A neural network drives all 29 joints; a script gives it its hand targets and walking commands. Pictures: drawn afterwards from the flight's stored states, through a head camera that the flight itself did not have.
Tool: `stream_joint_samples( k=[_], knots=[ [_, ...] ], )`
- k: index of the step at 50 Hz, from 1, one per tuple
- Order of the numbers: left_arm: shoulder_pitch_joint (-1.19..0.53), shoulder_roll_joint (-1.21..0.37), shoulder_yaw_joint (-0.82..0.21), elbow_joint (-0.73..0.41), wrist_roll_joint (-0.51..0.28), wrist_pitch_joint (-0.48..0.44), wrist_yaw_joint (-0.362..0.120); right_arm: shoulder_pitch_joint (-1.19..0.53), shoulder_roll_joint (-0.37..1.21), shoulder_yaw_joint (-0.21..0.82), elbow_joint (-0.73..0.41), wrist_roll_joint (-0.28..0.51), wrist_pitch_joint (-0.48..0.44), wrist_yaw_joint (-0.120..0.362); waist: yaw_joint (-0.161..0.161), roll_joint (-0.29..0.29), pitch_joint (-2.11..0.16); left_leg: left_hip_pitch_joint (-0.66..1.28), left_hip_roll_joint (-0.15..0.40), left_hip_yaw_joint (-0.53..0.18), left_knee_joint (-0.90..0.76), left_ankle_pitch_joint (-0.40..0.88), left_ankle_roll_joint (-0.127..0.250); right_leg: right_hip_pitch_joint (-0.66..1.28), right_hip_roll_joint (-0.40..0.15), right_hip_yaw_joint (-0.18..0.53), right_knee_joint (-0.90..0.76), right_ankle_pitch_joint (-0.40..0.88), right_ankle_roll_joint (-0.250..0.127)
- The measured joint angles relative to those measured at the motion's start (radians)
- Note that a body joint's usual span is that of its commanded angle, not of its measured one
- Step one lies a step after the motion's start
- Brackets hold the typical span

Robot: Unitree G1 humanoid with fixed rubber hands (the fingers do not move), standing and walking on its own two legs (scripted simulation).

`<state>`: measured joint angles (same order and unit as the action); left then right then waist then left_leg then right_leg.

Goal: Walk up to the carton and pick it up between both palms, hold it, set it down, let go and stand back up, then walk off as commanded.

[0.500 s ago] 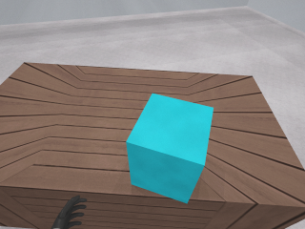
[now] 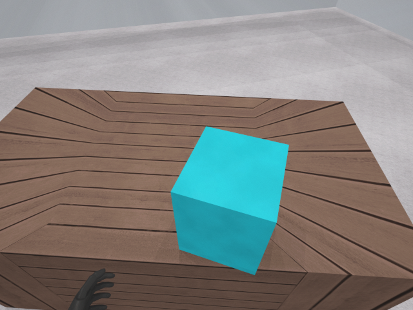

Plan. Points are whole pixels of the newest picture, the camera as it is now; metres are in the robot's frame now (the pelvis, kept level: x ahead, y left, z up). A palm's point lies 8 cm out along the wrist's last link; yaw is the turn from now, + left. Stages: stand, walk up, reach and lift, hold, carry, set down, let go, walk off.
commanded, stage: stand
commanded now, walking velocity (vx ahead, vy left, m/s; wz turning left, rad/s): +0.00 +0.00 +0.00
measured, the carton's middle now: (230, 200) +0.41 -0.03 -0.04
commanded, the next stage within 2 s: walk off in 0.68 s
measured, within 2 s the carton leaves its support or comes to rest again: neither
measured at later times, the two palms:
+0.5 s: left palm out of the picture +0.16 +0.26 -0.08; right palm out of the picture +0.10 -0.27 -0.09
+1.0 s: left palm out of the picture +0.14 +0.27 -0.08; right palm out of the picture +0.09 -0.29 -0.09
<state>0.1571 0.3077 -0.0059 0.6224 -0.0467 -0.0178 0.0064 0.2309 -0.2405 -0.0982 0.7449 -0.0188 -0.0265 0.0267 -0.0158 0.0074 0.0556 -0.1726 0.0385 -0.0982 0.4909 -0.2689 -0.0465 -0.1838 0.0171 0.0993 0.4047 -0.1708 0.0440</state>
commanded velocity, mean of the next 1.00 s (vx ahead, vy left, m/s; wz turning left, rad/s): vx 0.00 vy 0.00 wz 0.00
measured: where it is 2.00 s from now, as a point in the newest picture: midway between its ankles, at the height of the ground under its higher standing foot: outside the picture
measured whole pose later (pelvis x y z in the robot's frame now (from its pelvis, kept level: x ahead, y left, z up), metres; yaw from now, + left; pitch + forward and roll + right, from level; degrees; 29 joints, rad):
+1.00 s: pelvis -0.01 -0.01 +0.00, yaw +0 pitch -5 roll +0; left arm 0.16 0.39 -0.01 0.70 -0.05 0.01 0.01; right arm 0.21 -0.26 -0.07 0.77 -0.01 0.00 0.01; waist -0.02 -0.04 0.06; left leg -0.17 0.03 -0.10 0.50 -0.26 -0.05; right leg -0.24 0.02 0.10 0.53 -0.20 0.01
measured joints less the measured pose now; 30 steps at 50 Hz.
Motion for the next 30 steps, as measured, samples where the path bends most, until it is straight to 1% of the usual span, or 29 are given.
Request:
stream_joint_samples(
  k=[30],
  knots=[
    [0.000,0.007,0.000,0.055,0.000,0.000,0.000,0.000,-0.014,0.000,0.005,0.005,0.000,0.000,0.000,0.004,0.000,0.000,0.000,0.000,0.000,0.007,0.000,0.000,0.000,0.000,0.000,0.007,0.000]
  ],
)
